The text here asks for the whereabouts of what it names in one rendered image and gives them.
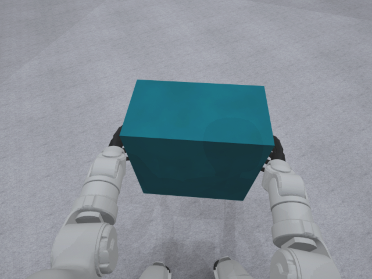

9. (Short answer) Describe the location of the robot right hand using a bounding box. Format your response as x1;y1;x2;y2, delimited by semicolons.
261;136;285;172

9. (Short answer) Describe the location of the robot right forearm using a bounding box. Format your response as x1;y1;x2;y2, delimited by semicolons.
262;159;341;278

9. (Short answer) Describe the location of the robot left forearm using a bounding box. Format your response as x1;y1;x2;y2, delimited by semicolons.
50;146;126;268

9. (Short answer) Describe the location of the robot left shin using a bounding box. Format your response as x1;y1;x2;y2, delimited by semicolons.
153;262;166;268

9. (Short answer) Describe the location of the carton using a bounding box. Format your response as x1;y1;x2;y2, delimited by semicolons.
119;80;275;201

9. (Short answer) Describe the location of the left robot upper arm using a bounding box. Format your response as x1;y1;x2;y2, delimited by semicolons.
25;222;119;279

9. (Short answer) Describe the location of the right robot upper arm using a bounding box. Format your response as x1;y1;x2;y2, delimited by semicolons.
270;248;341;279

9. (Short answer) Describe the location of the robot shin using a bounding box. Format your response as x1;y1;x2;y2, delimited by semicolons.
153;262;166;268
217;256;231;266

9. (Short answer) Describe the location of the robot right shin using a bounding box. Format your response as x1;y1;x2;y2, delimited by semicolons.
217;256;231;266

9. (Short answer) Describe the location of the robot left hand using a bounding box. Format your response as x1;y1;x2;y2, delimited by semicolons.
109;125;129;161

